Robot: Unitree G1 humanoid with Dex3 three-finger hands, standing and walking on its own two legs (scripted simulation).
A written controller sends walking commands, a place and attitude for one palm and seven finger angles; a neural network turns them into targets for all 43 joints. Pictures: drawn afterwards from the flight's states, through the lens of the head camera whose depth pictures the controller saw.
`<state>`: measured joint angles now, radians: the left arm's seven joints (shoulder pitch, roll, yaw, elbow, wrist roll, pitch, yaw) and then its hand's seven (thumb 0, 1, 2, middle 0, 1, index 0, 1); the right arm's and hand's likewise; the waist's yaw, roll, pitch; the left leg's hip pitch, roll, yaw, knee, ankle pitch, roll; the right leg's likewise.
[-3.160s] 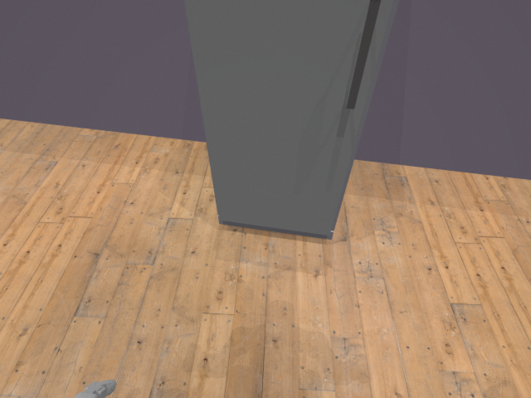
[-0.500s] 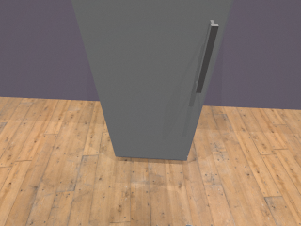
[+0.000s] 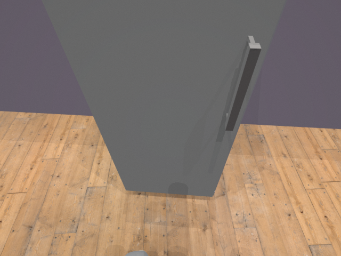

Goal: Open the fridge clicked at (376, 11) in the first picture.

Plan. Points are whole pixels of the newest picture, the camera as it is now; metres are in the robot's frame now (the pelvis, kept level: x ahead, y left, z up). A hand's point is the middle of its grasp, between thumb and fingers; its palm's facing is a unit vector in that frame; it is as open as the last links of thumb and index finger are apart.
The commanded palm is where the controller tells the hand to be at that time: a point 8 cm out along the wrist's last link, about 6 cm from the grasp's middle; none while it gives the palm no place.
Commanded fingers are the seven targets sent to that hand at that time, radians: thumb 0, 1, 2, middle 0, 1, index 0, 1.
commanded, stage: come to a stop and stand still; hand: right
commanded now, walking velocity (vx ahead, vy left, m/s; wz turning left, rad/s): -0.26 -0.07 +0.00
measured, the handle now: (238, 89) +0.50 -0.14 +0.12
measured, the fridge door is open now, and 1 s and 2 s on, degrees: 0 0 0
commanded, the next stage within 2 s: look again from close up in 1.50 s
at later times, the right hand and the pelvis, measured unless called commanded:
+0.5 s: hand out of the picture +0.01 -0.23 -0.19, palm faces +0.07 +0.99 -0.16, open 7.4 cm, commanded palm none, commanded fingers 0.00 -0.90 -0.90 0.20 0.30 0.20 0.30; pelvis -0.04 -0.04 -0.01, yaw +0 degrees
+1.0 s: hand out of the picture +0.00 -0.20 -0.18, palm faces -0.02 +0.98 -0.17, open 7.3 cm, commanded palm none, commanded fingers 0.00 -0.90 -0.90 0.20 0.30 0.20 0.30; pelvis -0.05 -0.02 +0.01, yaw +1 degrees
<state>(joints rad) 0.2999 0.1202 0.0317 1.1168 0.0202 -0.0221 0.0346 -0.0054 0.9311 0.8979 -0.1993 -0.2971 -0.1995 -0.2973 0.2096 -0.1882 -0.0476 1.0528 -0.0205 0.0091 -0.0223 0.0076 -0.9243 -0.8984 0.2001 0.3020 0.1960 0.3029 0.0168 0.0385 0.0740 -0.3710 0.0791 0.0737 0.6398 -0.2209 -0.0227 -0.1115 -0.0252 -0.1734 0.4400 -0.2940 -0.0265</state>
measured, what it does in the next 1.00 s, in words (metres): steps on the spot: left foot, then right foot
